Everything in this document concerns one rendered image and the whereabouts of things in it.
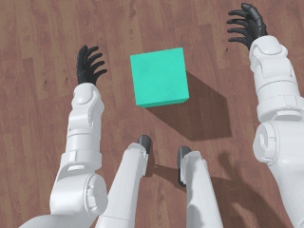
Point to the robot right upper arm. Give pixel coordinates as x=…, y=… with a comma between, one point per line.
x=280, y=144

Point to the robot left upper arm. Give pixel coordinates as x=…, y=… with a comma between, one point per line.
x=75, y=202

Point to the robot left thigh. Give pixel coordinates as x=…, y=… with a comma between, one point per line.
x=123, y=194

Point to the left robot forearm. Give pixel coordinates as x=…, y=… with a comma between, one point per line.
x=83, y=134

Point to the robot right hand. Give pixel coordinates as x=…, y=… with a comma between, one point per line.
x=253, y=25

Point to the left robot foot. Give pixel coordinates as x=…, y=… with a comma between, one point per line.
x=145, y=141

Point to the right robot forearm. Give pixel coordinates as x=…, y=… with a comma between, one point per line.
x=276, y=85

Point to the carton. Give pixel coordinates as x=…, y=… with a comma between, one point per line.
x=159, y=77

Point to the robot left hand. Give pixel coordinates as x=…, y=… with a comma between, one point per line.
x=85, y=71

